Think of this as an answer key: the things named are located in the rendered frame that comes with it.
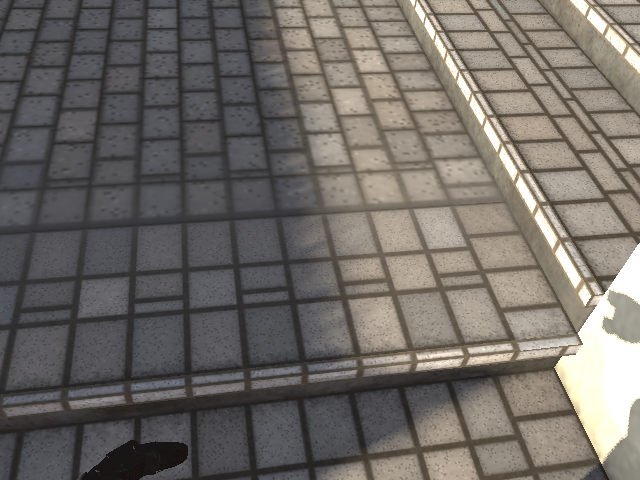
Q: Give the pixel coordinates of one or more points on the robot left hand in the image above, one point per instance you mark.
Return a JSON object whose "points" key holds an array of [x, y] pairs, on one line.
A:
{"points": [[132, 461]]}

